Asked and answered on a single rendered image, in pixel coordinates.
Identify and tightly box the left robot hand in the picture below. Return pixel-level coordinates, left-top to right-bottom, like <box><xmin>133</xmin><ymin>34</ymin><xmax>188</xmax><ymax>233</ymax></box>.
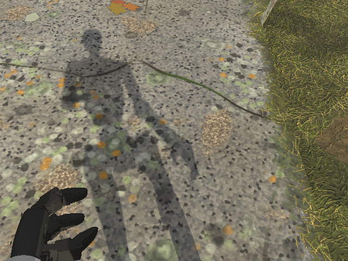
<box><xmin>10</xmin><ymin>187</ymin><xmax>98</xmax><ymax>261</ymax></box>

